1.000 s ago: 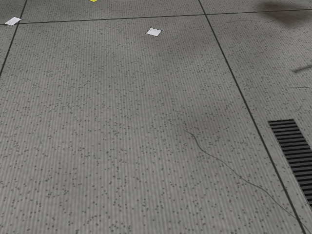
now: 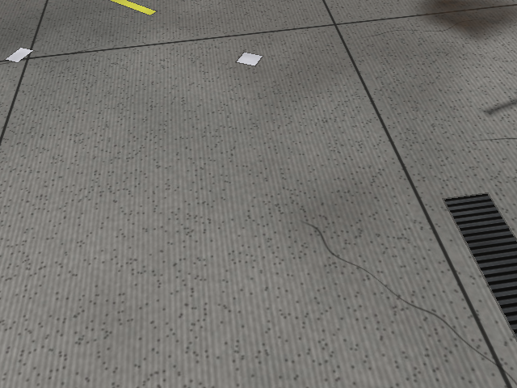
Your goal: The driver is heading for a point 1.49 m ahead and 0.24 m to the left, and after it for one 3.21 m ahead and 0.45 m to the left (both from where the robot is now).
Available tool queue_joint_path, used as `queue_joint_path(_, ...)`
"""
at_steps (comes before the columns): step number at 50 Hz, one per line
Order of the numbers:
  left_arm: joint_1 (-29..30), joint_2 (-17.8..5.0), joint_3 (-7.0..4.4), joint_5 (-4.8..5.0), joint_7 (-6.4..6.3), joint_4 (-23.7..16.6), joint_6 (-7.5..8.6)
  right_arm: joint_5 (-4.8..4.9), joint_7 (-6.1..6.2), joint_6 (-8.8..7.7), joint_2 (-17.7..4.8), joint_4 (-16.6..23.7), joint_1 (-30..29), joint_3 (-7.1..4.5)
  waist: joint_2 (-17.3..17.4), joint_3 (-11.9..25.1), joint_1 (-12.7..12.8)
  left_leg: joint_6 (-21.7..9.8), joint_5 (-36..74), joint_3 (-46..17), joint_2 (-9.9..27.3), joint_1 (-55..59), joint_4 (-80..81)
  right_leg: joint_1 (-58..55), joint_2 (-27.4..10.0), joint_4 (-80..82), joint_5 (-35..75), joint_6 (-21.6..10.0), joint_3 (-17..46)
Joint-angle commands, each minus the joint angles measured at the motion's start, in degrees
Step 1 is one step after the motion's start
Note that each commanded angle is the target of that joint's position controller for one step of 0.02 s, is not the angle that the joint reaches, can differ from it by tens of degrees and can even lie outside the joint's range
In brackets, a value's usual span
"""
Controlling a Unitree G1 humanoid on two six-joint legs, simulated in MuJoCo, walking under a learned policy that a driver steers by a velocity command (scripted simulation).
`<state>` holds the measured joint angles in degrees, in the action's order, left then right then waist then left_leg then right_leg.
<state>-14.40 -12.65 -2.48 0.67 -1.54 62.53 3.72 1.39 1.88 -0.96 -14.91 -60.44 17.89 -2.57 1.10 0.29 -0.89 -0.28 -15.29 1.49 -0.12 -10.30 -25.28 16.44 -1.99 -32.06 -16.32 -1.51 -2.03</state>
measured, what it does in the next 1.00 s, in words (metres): steps on the spot: right foot, then left foot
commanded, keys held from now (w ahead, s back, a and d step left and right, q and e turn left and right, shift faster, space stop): no key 1.00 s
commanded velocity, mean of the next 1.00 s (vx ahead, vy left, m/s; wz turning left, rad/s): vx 0.03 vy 0.00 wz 0.00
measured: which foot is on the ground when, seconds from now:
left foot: down 0.00-0.02, up 0.04-0.28, down 0.30-1.00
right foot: up 0.00-0.00, down 0.02-1.00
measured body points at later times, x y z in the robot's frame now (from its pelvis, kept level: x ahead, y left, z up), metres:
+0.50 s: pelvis +0.05 -0.02 +0.00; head +0.07 -0.02 +0.45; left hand +0.09 +0.23 -0.15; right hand +0.10 -0.28 -0.15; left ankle +0.05 +0.12 -0.74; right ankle +0.02 -0.11 -0.74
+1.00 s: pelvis +0.04 -0.02 +0.00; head +0.05 -0.02 +0.45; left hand +0.05 +0.22 -0.15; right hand +0.07 -0.27 -0.15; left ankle +0.05 +0.12 -0.74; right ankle +0.02 -0.11 -0.74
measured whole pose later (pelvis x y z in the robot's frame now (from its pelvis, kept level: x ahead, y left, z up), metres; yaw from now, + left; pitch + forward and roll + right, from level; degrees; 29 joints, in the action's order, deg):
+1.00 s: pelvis +0.04 -0.02 +0.00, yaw +0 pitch -2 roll +0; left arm -14.9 -10.4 -1.7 -0.1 -2.0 63.1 0.4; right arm 0.2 3.1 0.4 -11.1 -64.9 11.5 -2.6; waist 0.2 -2.7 -0.1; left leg 1.8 -13.4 -0.3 1.9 -11.3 -26.3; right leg 7.7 1.3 -25.7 -16.4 -2.2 -3.0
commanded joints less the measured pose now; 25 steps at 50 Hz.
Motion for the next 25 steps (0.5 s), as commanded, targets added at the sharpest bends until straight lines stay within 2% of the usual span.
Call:
queue_joint_path(1,-10.2,-6.4,-1.07,-1.00,-0.43,0.9,-1.17,-1.45,-0.09,0.14,-0.7,2.3,-0.5,0.86,-10.8,0.8,2.9,-1.1,-5.9,0.2,0.8,-13.8,-10.1,-15.7,-8.5,13.4,18.2,-0.8,11.7)
queue_joint_path(2,-10.5,-8.8,-0.68,-1.90,-0.15,0.7,-1.24,-1.72,0.61,0.35,0.9,3.6,-0.6,1.09,-17.7,1.3,2.4,1.0,-18.4,0.1,-1.1,-15.7,-15.6,-11.1,-17.3,16.6,15.6,-9.0,23.1)
queue_joint_path(3,-8.0,-7.7,-0.36,-2.32,0.06,-0.1,-0.60,-1.06,1.05,0.62,-2.6,4.1,-2.3,0.34,-13.4,-1.3,2.4,1.9,-20.2,-2.7,1.0,-16.4,-23.5,-8.4,-17.9,17.6,10.8,-12.8,26.2)
queue_joint_path(4,-5.3,-7.9,-0.40,-1.92,0.09,-1.1,0.01,-0.61,1.05,0.62,-4.2,4.1,-2.9,-0.12,-10.6,-3.0,1.8,2.2,-18.5,-4.0,1.9,-19.2,-28.0,-8.2,-16.7,17.3,11.3,-12.5,24.2)
queue_joint_path(5,-3.2,-8.7,-0.54,-1.61,0.24,-2.1,0.36,-0.71,1.09,0.64,-4.3,3.0,-2.0,-0.36,-8.5,-2.6,0.9,2.3,-16.6,-4.6,2.9,-19.7,-29.8,-8.5,-15.2,16.8,14.1,-11.1,21.3)
queue_joint_path(6,-1.0,-7.8,-0.28,-1.32,0.29,-3.0,0.64,-0.90,1.14,0.67,-4.3,2.3,-1.5,-0.58,-7.2,-2.4,0.0,2.3,-14.0,-5.4,4.1,-19.0,-29.1,-8.2,-14.5,16.1,19.9,-9.8,19.0)
queue_joint_path(8,-0.2,-4.8,0.59,-1.53,0.12,-2.9,0.52,-0.77,0.94,0.58,-2.4,1.4,-1.2,-0.40,-6.9,-0.9,-1.1,2.8,-10.1,-4.7,4.7,-13.8,-23.6,-7.2,-11.1,14.1,33.3,-8.0,11.8)
queue_joint_path(9,-0.5,-4.8,0.62,-1.59,0.01,-2.6,0.25,-0.69,0.88,0.50,-1.5,1.2,-1.6,-0.12,-7.3,0.1,-0.9,3.0,-8.6,-3.5,4.3,-11.2,-19.9,-7.5,-9.3,12.7,38.0,-7.5,9.0)
queue_joint_path(11,-1.3,-6.0,0.33,-1.35,-0.25,-2.2,-0.46,-0.35,0.92,0.63,-1.2,1.3,-3.6,0.15,-7.2,1.3,0.0,3.1,-6.1,-1.6,3.0,-7.7,-13.4,-8.7,-8.1,11.0,43.1,-7.7,7.2)
queue_joint_path(13,-0.2,-6.8,0.02,-0.33,-0.32,-2.2,-1.14,-0.28,1.00,1.03,-1.2,0.8,-3.2,0.28,-6.2,1.5,-0.8,2.6,1.8,-0.7,2.6,-3.2,-4.3,-8.4,-7.8,10.1,41.0,-7.7,7.2)
queue_joint_path(14,-0.6,-7.0,-0.19,0.35,-0.14,-1.9,-1.35,-0.74,1.01,1.24,-1.5,0.5,-2.8,0.35,-5.3,0.8,-1.2,1.9,9.8,-1.1,2.8,0.0,1.3,-7.2,-7.0,10.3,36.2,-6.4,7.1)
queue_joint_path(15,-2.1,-6.9,-0.42,0.32,0.15,-1.5,-1.28,-1.44,1.11,1.56,-3.2,0.3,-2.4,0.12,-3.5,1.2,-0.6,1.2,16.8,-3.1,4.3,3.4,1.6,-5.9,-5.7,11.2,27.3,-4.9,7.2)
queue_joint_path(16,-2.8,-6.2,-0.47,-0.51,0.50,-1.6,-1.17,-1.62,1.25,1.93,-4.8,0.5,-2.5,-0.06,-0.4,0.6,0.8,0.2,22.0,-4.1,5.8,5.0,0.5,-4.1,-3.0,11.6,16.9,-3.6,5.8)
queue_joint_path(17,-4.9,-4.5,-0.46,-0.77,0.57,-1.3,-1.43,-0.75,1.10,1.94,-6.7,0.3,-4.6,-0.62,4.1,-1.3,3.0,-1.2,20.1,-3.3,4.9,3.5,-2.0,-3.3,-0.1,13.2,14.2,-2.2,3.9)
queue_joint_path(18,-3.5,-4.3,-0.40,-0.80,0.38,-1.1,-1.67,-0.59,0.87,1.74,-4.6,0.4,-5.1,-0.48,2.5,-2.0,1.4,-1.1,17.7,-3.3,4.3,1.8,-1.6,-4.8,0.7,11.9,14.5,-1.5,2.8)
queue_joint_path(19,-2.3,-4.2,-0.47,-0.47,0.18,-1.5,-1.91,-0.93,0.83,1.41,-3.4,0.1,-5.1,-0.31,1.4,-2.0,1.1,-0.6,18.5,-3.5,4.3,1.4,-1.0,-5.4,0.7,10.9,16.8,-1.3,2.4)
queue_joint_path(21,-2.1,-4.1,-0.48,-0.56,-0.17,-1.6,-2.56,-1.11,0.77,0.67,-3.5,-0.2,-5.5,-0.51,0.5,-0.7,1.2,-0.2,21.0,-3.4,4.1,1.5,-0.9,-7.3,0.6,9.6,21.9,-1.3,2.1)
queue_joint_path(25,-1.7,-4.5,-0.62,-0.65,-0.26,-1.7,-3.11,-0.93,0.92,0.50,-3.2,-1.0,-5.6,-0.64,0.3,0.4,1.2,-0.3,20.8,-2.9,3.8,1.9,-0.7,-8.8,0.2,9.3,21.5,-1.5,2.1)
Velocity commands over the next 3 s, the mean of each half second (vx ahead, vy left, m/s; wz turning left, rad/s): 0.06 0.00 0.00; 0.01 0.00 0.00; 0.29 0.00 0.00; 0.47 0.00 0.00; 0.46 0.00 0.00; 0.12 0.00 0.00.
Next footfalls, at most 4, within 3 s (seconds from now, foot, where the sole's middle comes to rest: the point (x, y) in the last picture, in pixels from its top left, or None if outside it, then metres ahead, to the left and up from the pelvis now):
0.02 right None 0.06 -0.11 -0.78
0.30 left None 0.09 0.12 -0.77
1.34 left None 0.17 0.15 -0.78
1.86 right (309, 375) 0.55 -0.07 -0.77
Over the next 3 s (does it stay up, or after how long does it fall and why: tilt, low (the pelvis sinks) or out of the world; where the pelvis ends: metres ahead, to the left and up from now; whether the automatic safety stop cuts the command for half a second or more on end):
stays up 0.83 0.07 0.00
